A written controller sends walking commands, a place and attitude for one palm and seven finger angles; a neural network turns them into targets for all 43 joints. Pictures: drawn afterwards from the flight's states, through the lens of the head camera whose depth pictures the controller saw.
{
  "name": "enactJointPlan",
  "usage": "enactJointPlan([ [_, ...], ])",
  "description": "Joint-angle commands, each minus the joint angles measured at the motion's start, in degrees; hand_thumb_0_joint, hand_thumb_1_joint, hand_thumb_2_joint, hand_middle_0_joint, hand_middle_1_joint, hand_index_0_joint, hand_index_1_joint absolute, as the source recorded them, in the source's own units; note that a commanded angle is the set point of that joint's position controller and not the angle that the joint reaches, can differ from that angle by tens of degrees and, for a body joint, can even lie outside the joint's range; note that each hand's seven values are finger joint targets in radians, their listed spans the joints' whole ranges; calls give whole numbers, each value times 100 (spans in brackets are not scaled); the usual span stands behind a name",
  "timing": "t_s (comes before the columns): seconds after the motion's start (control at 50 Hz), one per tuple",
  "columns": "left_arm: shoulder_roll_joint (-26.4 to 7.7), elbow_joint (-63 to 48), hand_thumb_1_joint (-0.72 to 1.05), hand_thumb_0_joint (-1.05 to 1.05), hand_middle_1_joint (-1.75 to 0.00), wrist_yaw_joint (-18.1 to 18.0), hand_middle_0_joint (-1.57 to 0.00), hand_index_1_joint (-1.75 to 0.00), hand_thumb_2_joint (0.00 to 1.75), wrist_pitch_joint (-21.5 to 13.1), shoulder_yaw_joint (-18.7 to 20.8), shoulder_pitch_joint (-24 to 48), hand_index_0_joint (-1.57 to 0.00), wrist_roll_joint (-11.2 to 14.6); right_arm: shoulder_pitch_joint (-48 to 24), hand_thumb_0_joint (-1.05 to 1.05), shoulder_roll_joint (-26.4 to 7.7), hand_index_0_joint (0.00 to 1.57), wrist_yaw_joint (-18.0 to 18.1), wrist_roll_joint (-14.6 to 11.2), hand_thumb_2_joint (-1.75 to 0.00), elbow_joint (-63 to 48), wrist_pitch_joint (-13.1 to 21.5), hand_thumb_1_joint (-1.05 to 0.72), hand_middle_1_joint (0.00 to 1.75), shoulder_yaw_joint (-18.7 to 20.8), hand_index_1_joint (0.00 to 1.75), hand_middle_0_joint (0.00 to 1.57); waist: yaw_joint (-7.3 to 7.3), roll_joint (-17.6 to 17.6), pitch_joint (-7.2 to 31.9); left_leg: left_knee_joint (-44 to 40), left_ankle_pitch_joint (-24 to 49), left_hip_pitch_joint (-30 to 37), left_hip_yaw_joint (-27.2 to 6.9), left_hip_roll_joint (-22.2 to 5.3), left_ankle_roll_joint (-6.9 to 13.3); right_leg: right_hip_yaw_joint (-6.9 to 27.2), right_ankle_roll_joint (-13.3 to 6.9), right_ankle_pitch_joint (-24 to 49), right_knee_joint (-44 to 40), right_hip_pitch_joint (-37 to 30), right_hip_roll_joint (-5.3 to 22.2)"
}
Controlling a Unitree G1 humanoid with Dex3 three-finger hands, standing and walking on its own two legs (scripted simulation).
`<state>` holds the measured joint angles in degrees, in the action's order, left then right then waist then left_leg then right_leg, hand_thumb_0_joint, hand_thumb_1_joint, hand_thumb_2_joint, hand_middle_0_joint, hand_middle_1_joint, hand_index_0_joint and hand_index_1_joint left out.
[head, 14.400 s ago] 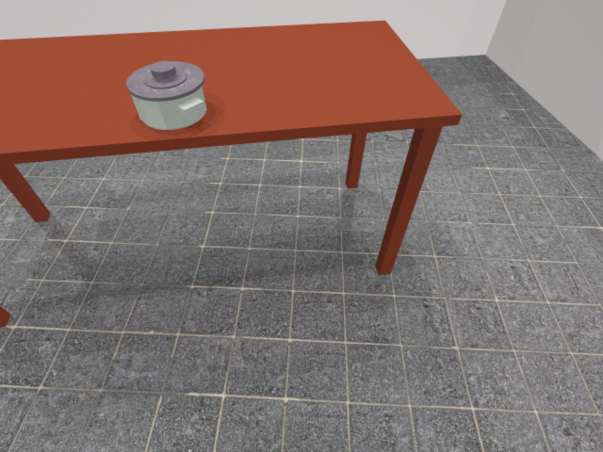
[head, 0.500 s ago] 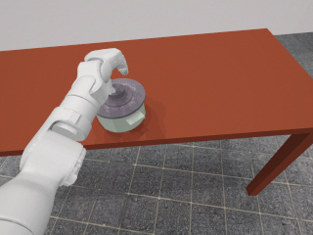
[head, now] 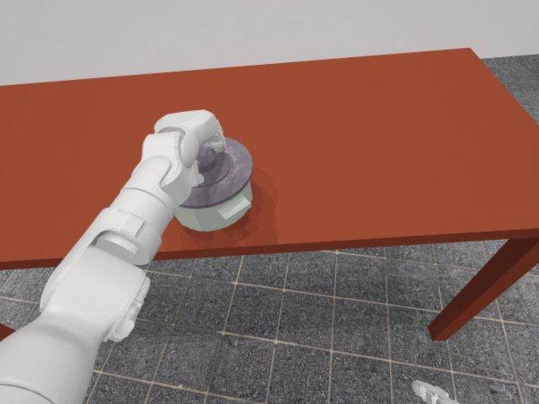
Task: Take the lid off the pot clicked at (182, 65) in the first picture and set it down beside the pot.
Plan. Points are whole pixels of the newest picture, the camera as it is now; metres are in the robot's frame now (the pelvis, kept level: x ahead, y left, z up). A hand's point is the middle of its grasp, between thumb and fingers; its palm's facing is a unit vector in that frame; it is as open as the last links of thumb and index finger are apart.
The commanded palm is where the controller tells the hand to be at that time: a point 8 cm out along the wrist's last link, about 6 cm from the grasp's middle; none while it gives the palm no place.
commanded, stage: lower the open fingers around the knob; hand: left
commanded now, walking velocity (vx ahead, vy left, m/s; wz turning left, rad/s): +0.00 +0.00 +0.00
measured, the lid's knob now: (201, 159) +0.49 +0.11 +0.09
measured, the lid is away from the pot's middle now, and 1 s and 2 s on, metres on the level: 0.00 0.00 0.00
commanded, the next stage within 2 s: close the fingers and squeeze the knob in 0.28 s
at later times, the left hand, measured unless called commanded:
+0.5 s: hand (195, 162) +0.46 +0.11 +0.12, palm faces -0.34 -0.07 -0.94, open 10.2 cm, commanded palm +0.45 +0.12 +0.18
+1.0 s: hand (194, 162) +0.46 +0.11 +0.11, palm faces -0.35 -0.06 -0.93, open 8.5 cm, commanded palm +0.46 +0.12 +0.18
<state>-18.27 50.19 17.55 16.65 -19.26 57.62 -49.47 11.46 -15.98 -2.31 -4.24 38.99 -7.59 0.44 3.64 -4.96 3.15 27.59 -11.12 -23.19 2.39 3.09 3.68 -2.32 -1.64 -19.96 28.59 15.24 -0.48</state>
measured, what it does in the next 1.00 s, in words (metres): stands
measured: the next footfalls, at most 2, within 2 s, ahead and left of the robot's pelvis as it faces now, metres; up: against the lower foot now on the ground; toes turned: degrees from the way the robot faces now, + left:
none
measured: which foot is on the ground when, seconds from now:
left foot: down 0.00-1.00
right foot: down 0.00-1.00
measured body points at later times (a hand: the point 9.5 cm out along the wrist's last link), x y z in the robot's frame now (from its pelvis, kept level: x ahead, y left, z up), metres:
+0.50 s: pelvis -0.01 +0.00 +0.00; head +0.03 -0.03 +0.45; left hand +0.47 +0.11 +0.17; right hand +0.07 -0.26 -0.14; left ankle +0.03 +0.08 -0.73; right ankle -0.06 -0.10 -0.73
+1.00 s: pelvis +0.00 +0.01 +0.00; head +0.03 -0.02 +0.45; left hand +0.48 +0.12 +0.16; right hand +0.06 -0.26 -0.14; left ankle +0.03 +0.08 -0.73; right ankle -0.06 -0.10 -0.73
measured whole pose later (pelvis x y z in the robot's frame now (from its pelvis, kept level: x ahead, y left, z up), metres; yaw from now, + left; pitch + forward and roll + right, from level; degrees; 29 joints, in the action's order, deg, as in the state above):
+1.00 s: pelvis +0.00 +0.01 +0.00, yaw -1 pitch +7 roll +0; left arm -18.8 55.9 15.3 14.5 -17.8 59.8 -49.9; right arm 14.2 -16.3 -1.2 -4.6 40.8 -7.7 0.7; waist 5.3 -4.5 3.3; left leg 28.4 -11.2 -24.6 2.9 2.8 4.1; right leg -1.7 -1.2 -19.4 28.6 16.6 -0.7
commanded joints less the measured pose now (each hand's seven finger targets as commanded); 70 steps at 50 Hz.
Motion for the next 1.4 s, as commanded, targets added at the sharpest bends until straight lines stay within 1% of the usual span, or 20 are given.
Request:
enactJointPlan([
  [0.0,-1113,-1074,-33,0,-8,-207,-84,-8,151,-194,503,3239,-84,-77,-38,0,-680,20,71,11,-90,-562,112,-90,30,254,30,20,229,783,2367,325,2378,2514,-422,-35,208,123,9,3128,-228,520,-163],
  [0.06,-772,-385,-33,0,-8,-257,-84,-8,151,-47,272,2852,-84,23,-53,0,-693,20,92,-54,-90,-471,42,-90,30,202,30,20,257,1081,1814,180,1703,1956,-302,-2,176,86,17,2840,-268,596,-153],
  [0.14,-988,-1061,-33,0,-8,-308,-84,-8,151,-214,415,3096,-84,-59,-139,0,-663,20,61,-3,-90,-576,52,-90,30,231,30,20,179,583,2534,322,2262,2493,-373,-4,189,143,-12,3117,-179,427,-123],
  [0.24,-1156,-744,-33,0,-8,-361,-84,-8,151,-129,546,2966,-84,-40,-145,0,-685,20,71,-35,-90,-572,-12,-90,30,202,30,20,152,805,2180,202,1719,2022,-319,-3,172,134,-6,2919,-244,339,-118],
  [0.32,-1410,-831,-33,0,-8,-382,-84,-8,151,-172,705,3074,-84,-87,-123,0,-696,20,114,-33,-90,-560,30,-90,30,213,30,20,151,785,2362,231,1779,2098,-310,4,200,175,0,3084,-243,212,-110],
  [0.36,-972,-479,-33,0,-8,-360,-84,-8,151,-96,363,2884,-84,-84,-71,0,-667,20,103,-59,-90,-519,15,-90,30,198,30,20,199,730,1999,185,1615,1994,-329,-2,175,95,-11,2763,-268,492,-152],
  [0.38,-993,-420,-14,0,-58,-339,-56,-58,107,-108,448,2814,-56,-36,-31,0,-693,20,110,-55,-90,-526,13,-90,30,221,30,20,206,920,1908,177,1571,1873,-326,-21,202,109,-13,2746,-324,473,-130],
  [0.44,-1432,-831,-12,0,-65,-371,-55,-65,107,-157,683,3302,-55,-67,-35,0,-736,20,140,-45,-90,-545,48,-90,30,216,30,20,173,584,2231,112,1382,2067,-340,-16,189,157,-21,2575,-315,367,-127],
  [0.5,-1289,-694,-9,0,-71,-344,-55,-71,107,-232,642,2986,-55,-88,38,0,-702,20,137,-19,-90,-542,93,-90,30,246,30,20,162,670,2349,204,1662,2199,-381,-36,207,134,-25,2746,-290,366,-145],
  [0.58,-1122,-290,-5,0,-78,-347,-56,-78,106,-185,532,2840,-56,-50,88,0,-722,20,145,-55,-90,-516,54,-90,30,226,30,20,201,981,1885,89,1333,1795,-340,-50,201,95,-18,2469,-358,477,-145],
  [0.66,-1445,-792,0,0,-84,-426,-56,-84,105,-243,644,3616,-56,-82,113,0,-749,20,181,-51,-90,-485,141,-90,30,245,30,20,253,647,2239,90,1286,2163,-394,-49,205,131,-21,2370,-346,501,-168],
  [0.76,-1224,6,5,0,-89,-422,-58,-89,103,-141,524,2895,-58,-152,183,0,-748,20,171,-59,-90,-432,119,-90,30,217,30,20,221,841,1874,43,1128,1847,-367,-69,172,84,-18,2108,-371,635,-187],
  [0.82,-1297,-686,9,0,-92,-407,-59,-92,101,-237,592,3374,-59,-113,134,0,-752,20,154,-26,-90,-503,162,-90,30,261,30,20,223,524,2403,141,1526,2282,-389,-72,190,131,-38,2477,-315,515,-162],
  [0.94,-1138,-333,16,0,-97,-427,-63,-97,97,-195,530,3224,-63,-132,247,0,-751,20,140,-23,-90,-396,144,-90,30,277,30,20,265,640,2103,148,1576,2237,-435,-96,175,59,-46,2351,-323,779,-221],
  [1.0,-1150,-745,20,0,-99,-469,-65,-99,94,-256,580,3375,-65,-105,189,0,-739,20,111,-1,-90,-458,171,-90,30,287,30,20,202,536,2444,183,1894,2463,-496,-112,163,57,-65,2506,-248,673,-197],
  [1.08,-684,-741,25,0,-101,-453,-68,-101,90,-230,344,3142,-68,-42,215,0,-693,20,42,14,-90,-455,139,-90,30,315,30,20,213,655,2430,272,2459,2579,-559,-155,147,4,-61,2638,-215,807,-212],
  [1.18,-604,-792,32,0,-102,-481,-71,-102,84,-126,269,3445,-71,63,142,0,-706,20,47,6,-90,-433,141,-90,30,304,30,20,263,744,2416,223,1990,2456,-491,-89,167,27,-50,2597,-260,721,-195],
  [1.22,-974,-479,35,0,-103,-485,-73,-103,81,-63,496,3261,-73,-9,124,0,-747,20,72,5,-90,-389,120,-90,30,264,30,20,225,832,2404,202,1862,2340,-463,-59,167,72,-31,2674,-252,559,-192],
  [1.3,-513,-624,32,0,-100,-384,-70,-100,86,-126,113,3293,-70,-11,66,0,-689,20,50,-2,-90,-403,132,-90,30,279,30,20,292,674,2326,279,2079,2498,-493,-74,170,44,-37,2711,-234,776,-192],
  [1.38,-831,-707,33,0,-99,-373,-68,-99,89,-129,416,3345,-68,72,69,0,-707,20,92,12,-90,-460,117,-90,30,246,30,20,235,819,2339,210,1786,2255,-447,-20,188,86,-43,2750,-291,501,-156],
])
